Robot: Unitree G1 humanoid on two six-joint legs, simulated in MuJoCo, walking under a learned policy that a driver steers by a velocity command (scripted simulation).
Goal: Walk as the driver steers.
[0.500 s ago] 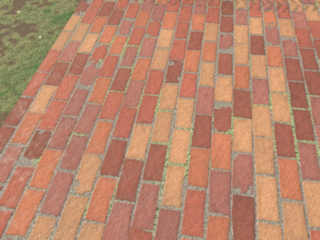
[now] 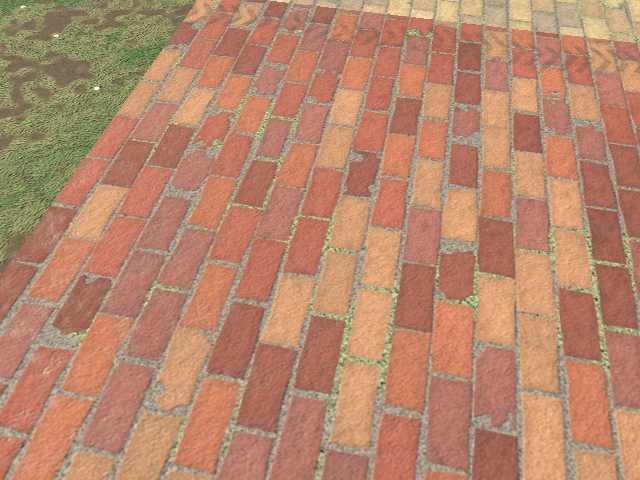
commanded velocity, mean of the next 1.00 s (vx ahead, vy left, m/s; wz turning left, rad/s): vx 0.23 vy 0.00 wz -0.24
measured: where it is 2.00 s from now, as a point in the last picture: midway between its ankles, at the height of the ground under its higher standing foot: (375, 339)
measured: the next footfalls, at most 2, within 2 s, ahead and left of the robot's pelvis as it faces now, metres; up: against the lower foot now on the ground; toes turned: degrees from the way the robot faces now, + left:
right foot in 0.22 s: +0.03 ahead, -0.18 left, +0.00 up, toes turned -8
left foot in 0.72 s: +0.27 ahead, +0.00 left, +0.00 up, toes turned -17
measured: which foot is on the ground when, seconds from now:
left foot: down 0.00-0.22, up 0.24-0.70, down 0.72-1.00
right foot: up 0.00-0.20, down 0.22-0.74, up 0.76-1.00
